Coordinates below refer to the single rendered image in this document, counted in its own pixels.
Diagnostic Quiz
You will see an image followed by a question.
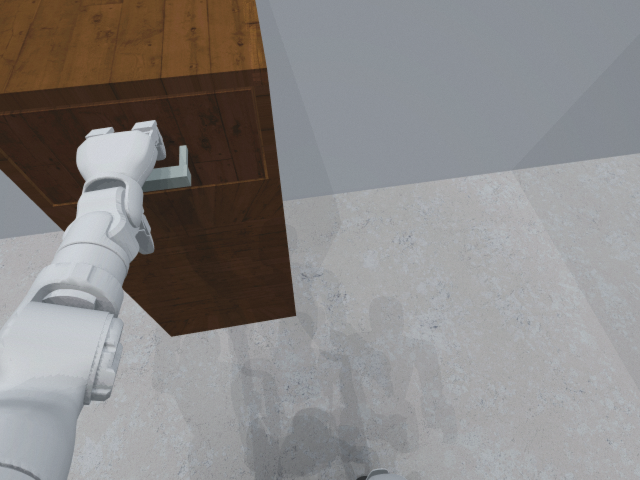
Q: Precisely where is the handle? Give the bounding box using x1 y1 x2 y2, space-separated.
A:
142 145 191 192

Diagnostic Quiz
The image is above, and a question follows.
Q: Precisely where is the left robot upper arm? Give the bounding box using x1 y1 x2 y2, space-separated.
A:
0 301 124 480

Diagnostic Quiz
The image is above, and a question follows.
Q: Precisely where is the cabinet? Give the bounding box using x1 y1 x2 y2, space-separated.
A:
0 0 296 337

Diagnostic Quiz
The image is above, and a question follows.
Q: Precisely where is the left robot hand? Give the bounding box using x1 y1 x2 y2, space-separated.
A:
76 120 166 255

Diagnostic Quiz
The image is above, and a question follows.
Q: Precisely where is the left robot forearm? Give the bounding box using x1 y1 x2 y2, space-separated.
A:
0 172 143 358

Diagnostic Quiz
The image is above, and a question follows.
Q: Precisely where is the drawer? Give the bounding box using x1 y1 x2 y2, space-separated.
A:
0 86 265 204

